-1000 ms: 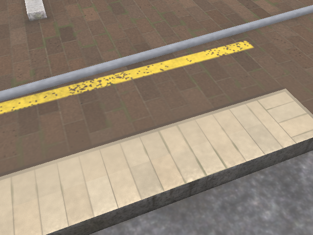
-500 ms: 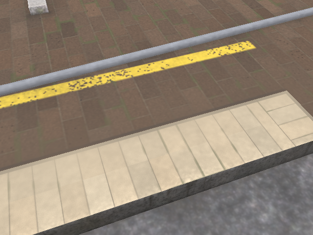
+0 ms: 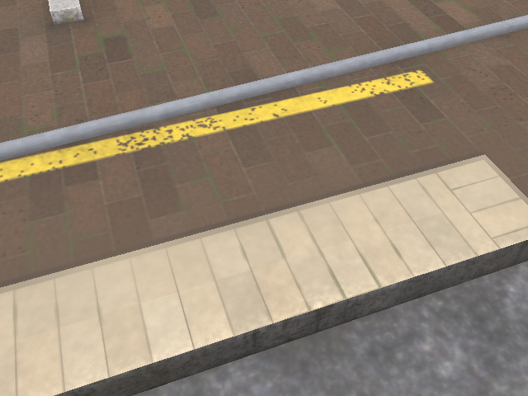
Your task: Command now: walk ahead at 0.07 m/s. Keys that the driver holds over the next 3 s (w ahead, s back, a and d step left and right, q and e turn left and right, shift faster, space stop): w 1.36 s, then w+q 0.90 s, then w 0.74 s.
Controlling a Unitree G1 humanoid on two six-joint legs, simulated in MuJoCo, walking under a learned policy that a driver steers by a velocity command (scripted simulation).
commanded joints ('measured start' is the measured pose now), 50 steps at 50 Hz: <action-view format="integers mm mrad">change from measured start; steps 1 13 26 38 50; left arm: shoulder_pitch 75 30 260 266 -96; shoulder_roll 80 44 100 108 69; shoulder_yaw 13 33 43 47 62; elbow -7 -141 -72 -102 -229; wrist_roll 1 18 10 -2 39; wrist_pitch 0 -63 -108 -98 -30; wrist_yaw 2 -50 -22 -29 -69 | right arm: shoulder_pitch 89 100 -196 128 142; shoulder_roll -75 -168 -81 -286 -135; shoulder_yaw -14 -83 -71 -133 -65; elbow -2 -44 -200 -134 -112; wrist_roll -2 -2 -23 -15 -12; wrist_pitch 0 -19 -46 -56 -98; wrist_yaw -1 18 77 42 34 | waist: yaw -1 23 16 -99 5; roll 0 122 -84 94 37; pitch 53 151 97 -262 74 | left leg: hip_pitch -34 -139 -579 385 15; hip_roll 71 256 37 394 190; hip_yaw -89 -362 58 -698 -144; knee -79 -239 543 -129 -262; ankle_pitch -118 -477 33 -113 249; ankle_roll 29 186 32 341 206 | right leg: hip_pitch -54 -155 201 -407 -555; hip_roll -87 -39 -216 11 -148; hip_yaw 99 -51 105 55 -48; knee -79 177 -223 1035 678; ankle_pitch -101 -198 449 -243 73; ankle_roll -28 -58 -140 -76 10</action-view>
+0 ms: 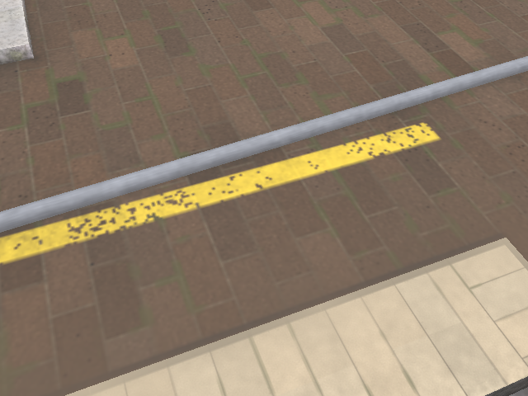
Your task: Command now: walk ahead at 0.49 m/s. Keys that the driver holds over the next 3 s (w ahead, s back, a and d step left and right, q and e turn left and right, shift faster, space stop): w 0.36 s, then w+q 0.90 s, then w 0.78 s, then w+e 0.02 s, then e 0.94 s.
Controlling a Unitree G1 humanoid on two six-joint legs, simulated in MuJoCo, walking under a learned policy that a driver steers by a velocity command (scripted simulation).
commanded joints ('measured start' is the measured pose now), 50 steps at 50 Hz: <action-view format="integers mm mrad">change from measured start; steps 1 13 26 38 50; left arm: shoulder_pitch -23 -581 -8 226 275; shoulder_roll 24 -63 -5 73 200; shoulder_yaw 2 -72 0 15 61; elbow -47 -445 -82 -31 -69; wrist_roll -3 -32 1 -34 -23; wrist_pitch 10 -22 -35 -104 -5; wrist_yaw -7 41 -1 37 75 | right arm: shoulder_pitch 58 253 -4 -297 -151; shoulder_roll -91 -97 -23 -29 -113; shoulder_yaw -7 5 -20 -18 -61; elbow -43 42 -221 -315 -276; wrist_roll -2 -47 -8 11 -7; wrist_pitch -13 -16 32 74 82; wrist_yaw -2 -23 11 39 32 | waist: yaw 12 -66 -44 20 -63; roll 64 20 -16 -59 -77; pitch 78 240 -75 -19 -64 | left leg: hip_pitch -22 361 -538 -610 -185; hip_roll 283 413 152 117 -25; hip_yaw -211 -212 -208 -21 88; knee -143 -198 1481 703 227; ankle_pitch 268 129 77 336 -158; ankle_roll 101 80 -16 -2 115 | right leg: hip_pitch -100 -1134 171 514 735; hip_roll -9 -38 -206 -67 -190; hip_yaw -40 -30 442 -232 -287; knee -77 754 -669 -901 -338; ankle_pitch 70 -670 -265 432 1010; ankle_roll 30 -99 -117 23 -44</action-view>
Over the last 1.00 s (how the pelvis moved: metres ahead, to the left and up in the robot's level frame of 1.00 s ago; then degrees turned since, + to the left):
0.39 -0.01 0.00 -1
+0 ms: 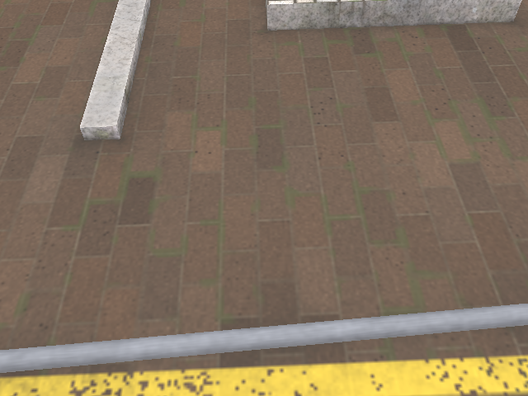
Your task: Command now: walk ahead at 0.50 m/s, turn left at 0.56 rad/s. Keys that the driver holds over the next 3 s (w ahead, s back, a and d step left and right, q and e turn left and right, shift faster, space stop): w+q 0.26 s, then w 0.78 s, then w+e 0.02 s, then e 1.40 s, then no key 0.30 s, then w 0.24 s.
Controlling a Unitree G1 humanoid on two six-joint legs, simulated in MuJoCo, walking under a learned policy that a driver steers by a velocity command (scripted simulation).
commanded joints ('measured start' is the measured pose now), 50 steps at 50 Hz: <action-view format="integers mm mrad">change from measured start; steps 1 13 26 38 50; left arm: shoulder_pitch -56 -351 26 -55 110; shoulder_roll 211 114 355 166 204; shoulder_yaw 51 1 67 14 5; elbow -88 -320 -248 -165 -2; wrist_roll -10 18 30 -11 -45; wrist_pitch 13 27 3 -32 21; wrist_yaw -12 -78 -50 -72 -18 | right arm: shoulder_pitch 310 286 442 71 66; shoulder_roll -157 -199 -136 -118 -80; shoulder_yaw -66 -42 -11 24 21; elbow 34 -15 -67 -161 -151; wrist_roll -14 24 47 -18 -9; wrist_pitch -26 -91 -91 -39 -71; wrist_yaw -24 -37 -40 -2 -33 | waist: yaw -204 -55 23 -33 -54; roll -26 16 -338 -63 -125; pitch -123 39 -383 24 -227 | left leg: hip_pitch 347 264 -110 -300 431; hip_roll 16 140 -105 163 20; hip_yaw -149 -408 -275 -191 -125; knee -173 -396 724 404 -266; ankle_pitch -88 511 -233 111 228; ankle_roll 92 93 -110 -164 -115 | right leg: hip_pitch -188 -758 169 -264 -120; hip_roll -225 -65 -402 -152 -102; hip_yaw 92 358 1153 493 443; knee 582 457 -153 -341 197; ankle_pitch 1030 303 259 392 1179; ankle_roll -42 86 -261 -197 -65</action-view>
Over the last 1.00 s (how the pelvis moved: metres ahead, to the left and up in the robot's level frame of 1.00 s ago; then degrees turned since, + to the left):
0.61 -0.10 0.11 17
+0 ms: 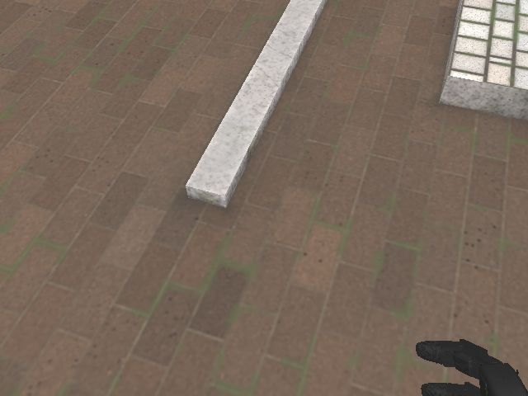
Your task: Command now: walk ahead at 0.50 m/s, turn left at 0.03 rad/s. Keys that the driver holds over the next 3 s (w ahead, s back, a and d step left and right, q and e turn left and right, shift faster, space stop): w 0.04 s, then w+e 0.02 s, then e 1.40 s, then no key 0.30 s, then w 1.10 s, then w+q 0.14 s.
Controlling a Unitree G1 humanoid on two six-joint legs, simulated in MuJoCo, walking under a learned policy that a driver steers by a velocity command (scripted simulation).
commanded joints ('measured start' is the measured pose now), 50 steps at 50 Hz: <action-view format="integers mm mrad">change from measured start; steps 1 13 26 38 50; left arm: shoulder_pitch -18 93 -186 -115 -163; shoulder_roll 165 169 210 198 351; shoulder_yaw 31 98 61 72 81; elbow -26 -51 -98 -140 -258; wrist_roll -46 -1 -17 16 34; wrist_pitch -8 72 -31 120 115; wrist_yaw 13 -24 -8 -34 -37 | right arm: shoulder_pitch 382 -30 75 175 124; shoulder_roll -111 -178 -121 -213 -201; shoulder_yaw -55 -91 -27 -47 -74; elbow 67 124 19 20 -26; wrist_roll -12 21 8 0 -2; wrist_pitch -4 12 -10 21 103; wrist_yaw -41 -48 -31 -70 -66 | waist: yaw -237 120 -104 -81 -25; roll -72 84 -35 177 -195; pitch -289 -105 10 -117 107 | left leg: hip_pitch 725 366 60 68 -386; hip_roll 90 111 -29 350 27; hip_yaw -95 115 -68 -287 -53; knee -196 168 -2 -260 399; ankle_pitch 481 999 640 691 -81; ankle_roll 93 44 19 282 -44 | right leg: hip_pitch -263 -152 -158 -360 -258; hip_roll -58 182 37 63 -335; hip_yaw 59 -137 220 80 648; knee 486 269 59 1000 -162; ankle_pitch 691 -12 788 -164 -36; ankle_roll -50 -43 -127 58 -246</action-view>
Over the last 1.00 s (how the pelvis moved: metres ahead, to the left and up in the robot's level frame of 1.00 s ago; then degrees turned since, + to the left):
0.52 0.06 0.02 16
